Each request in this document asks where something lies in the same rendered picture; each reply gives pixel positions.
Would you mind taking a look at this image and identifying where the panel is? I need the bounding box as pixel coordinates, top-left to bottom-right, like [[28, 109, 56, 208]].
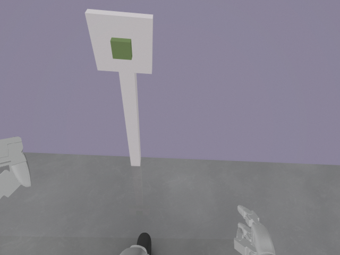
[[85, 9, 153, 166]]

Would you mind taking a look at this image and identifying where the left robot shin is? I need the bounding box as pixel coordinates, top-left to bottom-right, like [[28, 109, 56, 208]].
[[131, 245, 147, 252]]

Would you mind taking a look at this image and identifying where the left robot hand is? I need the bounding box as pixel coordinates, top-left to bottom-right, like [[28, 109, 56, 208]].
[[0, 137, 31, 199]]

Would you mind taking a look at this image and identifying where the right robot hand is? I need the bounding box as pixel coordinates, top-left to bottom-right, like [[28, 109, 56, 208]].
[[234, 205, 275, 255]]

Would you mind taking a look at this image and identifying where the robot left foot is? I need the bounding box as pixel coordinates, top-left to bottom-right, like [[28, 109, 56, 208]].
[[137, 233, 151, 255]]

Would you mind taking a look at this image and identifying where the button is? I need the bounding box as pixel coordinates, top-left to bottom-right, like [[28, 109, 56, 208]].
[[110, 38, 132, 60]]

